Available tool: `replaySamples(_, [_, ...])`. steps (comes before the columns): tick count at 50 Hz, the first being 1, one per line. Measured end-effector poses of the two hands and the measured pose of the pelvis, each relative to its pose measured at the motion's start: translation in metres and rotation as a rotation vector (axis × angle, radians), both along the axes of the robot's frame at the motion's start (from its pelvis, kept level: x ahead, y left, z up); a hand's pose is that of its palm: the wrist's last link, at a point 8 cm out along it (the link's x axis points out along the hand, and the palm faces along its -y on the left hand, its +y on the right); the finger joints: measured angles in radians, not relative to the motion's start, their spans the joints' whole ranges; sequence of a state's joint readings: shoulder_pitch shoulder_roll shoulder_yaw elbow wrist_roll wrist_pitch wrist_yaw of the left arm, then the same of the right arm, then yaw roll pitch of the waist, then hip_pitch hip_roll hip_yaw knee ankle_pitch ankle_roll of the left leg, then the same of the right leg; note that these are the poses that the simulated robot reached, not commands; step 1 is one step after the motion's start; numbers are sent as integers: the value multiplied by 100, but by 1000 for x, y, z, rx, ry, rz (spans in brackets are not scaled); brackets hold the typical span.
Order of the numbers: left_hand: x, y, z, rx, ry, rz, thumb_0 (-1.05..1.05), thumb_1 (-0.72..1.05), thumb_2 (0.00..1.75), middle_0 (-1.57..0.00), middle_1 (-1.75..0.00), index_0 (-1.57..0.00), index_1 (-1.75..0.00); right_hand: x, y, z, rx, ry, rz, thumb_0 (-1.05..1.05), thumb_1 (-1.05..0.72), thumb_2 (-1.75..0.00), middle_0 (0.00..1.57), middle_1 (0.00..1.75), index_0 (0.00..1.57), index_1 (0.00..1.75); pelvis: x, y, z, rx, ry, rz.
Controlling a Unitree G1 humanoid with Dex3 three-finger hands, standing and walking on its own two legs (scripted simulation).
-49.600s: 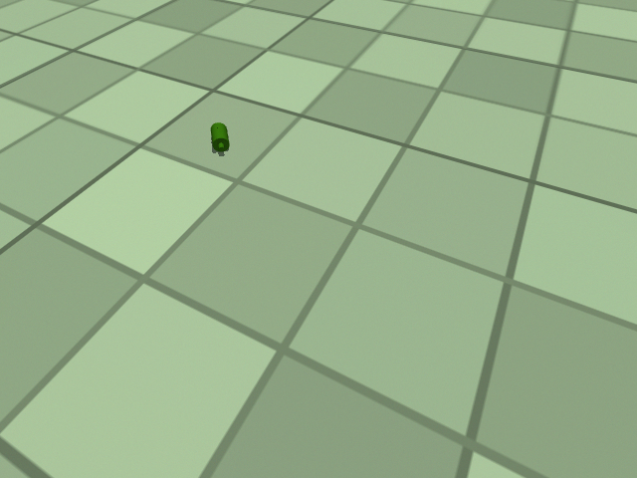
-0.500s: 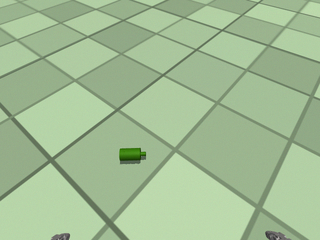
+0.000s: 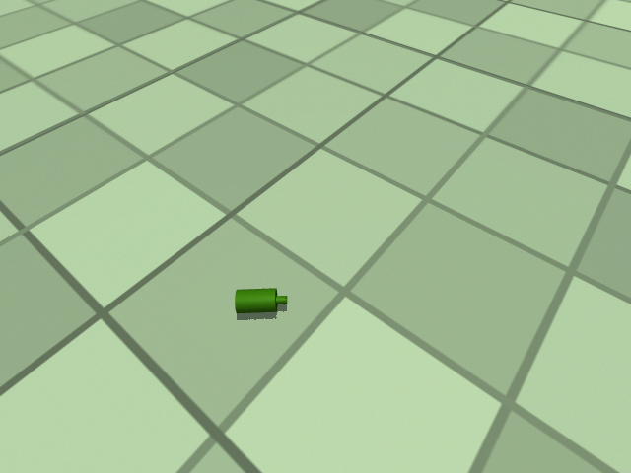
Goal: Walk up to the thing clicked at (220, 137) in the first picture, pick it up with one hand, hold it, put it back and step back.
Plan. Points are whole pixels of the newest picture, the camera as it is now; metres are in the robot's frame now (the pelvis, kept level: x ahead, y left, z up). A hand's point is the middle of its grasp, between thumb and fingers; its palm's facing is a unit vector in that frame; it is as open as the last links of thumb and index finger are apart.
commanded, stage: stand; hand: left
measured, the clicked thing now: (262, 300) +0.76 +0.21 -0.74
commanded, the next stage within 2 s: walk up in 0.34 s
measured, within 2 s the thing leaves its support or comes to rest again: neither
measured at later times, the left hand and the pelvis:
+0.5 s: hand out of the picture +0.07 +0.27 -0.15, palm faces +0.00 -0.94 -0.35, open 7.3 cm; pelvis +0.02 +0.01 -0.01, yaw +0 degrees
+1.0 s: hand (136, 393) +0.26 +0.30 -0.15, palm faces -0.12 -0.93 -0.36, open 7.3 cm; pelvis +0.17 +0.04 -0.02, yaw -2 degrees
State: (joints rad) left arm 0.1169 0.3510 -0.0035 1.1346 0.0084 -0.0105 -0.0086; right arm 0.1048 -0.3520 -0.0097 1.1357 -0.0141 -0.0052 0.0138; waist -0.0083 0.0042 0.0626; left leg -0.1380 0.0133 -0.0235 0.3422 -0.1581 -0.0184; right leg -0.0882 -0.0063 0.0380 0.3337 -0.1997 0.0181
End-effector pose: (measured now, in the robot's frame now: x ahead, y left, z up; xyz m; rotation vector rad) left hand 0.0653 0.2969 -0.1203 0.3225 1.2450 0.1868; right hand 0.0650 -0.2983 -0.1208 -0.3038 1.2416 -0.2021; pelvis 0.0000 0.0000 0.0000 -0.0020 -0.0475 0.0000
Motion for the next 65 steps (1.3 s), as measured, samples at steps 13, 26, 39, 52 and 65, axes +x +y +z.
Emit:
replaySamples(13, [6, 0, 2, 3, -25, -13, 0, 91, 90, -21, -30, -21, -30, -6, 1, 0, 2, 0, -5, 0, -90, -90, 21, 30, 20, 30, -2, 0, 0, 1, -2, -1])
replaySamples(26, [-9, 25, 2, 14, -37, 30, 0, 91, 90, -21, -30, -21, -30, 7, -10, 5, -37, 2, 23, 0, -90, -90, 21, 30, 20, 30, 19, 11, -6, -13, 9, 12])
replaySamples(39, [45, 75, -9, 6, 43, 5, 1, 91, 90, -21, -30, -20, -30, 50, 28, 25, -76, -50, -25, 0, -90, -90, 21, 30, 20, 30, 89, 48, -6, -4, -8, -7])
replaySamples(52, [226, 40, 3, 22, -100, -135, 0, 91, 90, -21, -30, -20, -30, 106, 21, -14, 1, 10, -84, 0, -90, -90, 21, 30, 21, 30, 191, 30, -22, 31, -12, -36])
replaySamples(65, [303, 5, 22, 15, -219, -81, 0, 91, 90, -21, -30, -21, -30, 246, -2, -2, 1, -84, 26, 0, -90, -90, 21, 30, 20, 30, 273, 9, -11, 9, -19, -20])
